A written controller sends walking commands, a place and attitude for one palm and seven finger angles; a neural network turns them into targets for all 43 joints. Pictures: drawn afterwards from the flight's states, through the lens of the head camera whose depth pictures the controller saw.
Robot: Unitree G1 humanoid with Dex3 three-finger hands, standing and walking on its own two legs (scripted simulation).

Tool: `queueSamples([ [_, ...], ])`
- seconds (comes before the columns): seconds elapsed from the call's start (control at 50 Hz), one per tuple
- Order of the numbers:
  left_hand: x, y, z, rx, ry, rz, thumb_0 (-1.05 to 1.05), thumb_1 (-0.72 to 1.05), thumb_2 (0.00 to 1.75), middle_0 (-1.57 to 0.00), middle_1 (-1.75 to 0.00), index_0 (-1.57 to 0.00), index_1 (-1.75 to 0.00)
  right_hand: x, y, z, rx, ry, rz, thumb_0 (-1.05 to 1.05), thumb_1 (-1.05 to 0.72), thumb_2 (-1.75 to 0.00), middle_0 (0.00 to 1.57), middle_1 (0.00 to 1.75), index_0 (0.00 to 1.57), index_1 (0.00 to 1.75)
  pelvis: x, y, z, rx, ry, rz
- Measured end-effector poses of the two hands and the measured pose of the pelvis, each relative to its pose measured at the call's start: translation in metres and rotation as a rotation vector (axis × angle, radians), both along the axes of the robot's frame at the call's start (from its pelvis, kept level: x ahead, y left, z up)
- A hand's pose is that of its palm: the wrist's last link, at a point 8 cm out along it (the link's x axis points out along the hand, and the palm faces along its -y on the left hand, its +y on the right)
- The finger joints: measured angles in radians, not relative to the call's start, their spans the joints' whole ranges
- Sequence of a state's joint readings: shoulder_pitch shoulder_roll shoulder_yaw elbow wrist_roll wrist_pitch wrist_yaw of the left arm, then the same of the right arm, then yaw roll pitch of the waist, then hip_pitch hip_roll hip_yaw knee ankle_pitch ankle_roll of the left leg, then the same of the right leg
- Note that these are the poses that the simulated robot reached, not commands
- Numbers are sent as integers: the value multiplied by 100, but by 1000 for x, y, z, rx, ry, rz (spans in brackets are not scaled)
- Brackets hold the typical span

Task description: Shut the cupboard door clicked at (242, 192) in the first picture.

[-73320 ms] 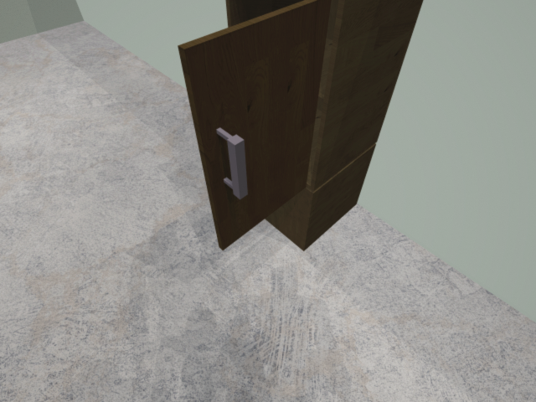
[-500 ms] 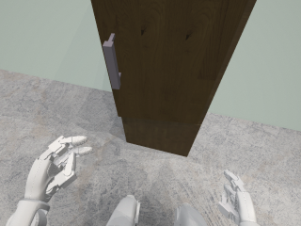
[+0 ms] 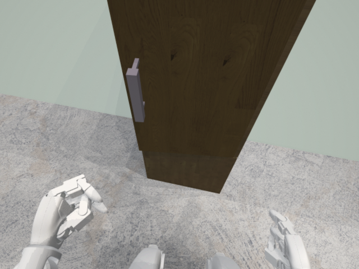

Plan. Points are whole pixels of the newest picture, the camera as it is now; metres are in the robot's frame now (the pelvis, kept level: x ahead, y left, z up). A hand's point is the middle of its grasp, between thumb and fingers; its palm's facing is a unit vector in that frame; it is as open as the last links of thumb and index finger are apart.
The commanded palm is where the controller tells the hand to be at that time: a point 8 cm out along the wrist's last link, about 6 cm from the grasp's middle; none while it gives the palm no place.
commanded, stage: raise the hand and make a fist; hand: left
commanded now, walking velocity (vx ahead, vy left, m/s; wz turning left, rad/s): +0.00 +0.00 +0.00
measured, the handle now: (138, 91) +0.52 +0.15 +0.08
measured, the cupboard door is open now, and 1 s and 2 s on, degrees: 8 8 8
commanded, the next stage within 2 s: bring the fist close to the handle in 0.84 s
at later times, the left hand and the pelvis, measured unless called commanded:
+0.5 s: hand (97, 197) +0.23 +0.17 +0.08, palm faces +0.01 -1.00 -0.05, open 3.1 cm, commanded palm +0.21 +0.22 +0.09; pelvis +0.01 -0.02 +0.02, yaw +0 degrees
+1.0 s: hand (103, 197) +0.24 +0.16 +0.08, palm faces +0.01 -1.00 -0.04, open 3.1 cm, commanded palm +0.22 +0.21 +0.09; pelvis +0.01 -0.02 +0.02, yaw +0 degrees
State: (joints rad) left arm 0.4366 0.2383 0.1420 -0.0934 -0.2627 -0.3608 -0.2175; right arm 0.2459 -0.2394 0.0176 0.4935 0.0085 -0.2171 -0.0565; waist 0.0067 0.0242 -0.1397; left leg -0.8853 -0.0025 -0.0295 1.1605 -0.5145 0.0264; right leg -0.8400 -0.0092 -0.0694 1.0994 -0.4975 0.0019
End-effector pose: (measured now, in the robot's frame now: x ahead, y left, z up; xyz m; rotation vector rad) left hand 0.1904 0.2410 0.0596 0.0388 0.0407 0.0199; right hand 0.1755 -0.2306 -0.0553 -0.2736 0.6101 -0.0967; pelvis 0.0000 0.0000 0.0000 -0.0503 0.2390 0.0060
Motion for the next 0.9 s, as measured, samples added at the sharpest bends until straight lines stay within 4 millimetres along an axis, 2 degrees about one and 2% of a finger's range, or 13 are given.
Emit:
queueSamples([
  [0.16,6,-2,13,11,-11,0,2,90,90,-116,-135,-116,-134,16,12,8,37,-24,36,1,-90,-90,20,30,20,30,6,-2,6,0,-13,5],
  [0.34,14,-7,22,16,-12,-3,2,90,90,-127,-146,-127,-146,7,2,6,44,13,20,1,-90,-90,20,30,20,30,9,-10,12,9,-27,5],
  [0.5,21,-15,28,15,-17,-12,2,90,90,-129,-149,-129,-149,-8,-19,5,31,48,-22,1,-90,-90,20,30,20,30,10,-18,16,18,-39,2],
  [0.64,23,-22,24,2,-3,-13,2,90,90,-130,-150,-129,-149,-12,-31,6,22,54,-43,1,-90,-90,20,30,20,30,11,-23,18,27,-38,-3],
  [0.9,22,-24,24,5,-13,-6,2,90,90,-130,-150,-130,-149,-1,-27,4,41,38,-27,1,-90,-90,20,30,20,30,12,-25,17,31,-35,-2],
])
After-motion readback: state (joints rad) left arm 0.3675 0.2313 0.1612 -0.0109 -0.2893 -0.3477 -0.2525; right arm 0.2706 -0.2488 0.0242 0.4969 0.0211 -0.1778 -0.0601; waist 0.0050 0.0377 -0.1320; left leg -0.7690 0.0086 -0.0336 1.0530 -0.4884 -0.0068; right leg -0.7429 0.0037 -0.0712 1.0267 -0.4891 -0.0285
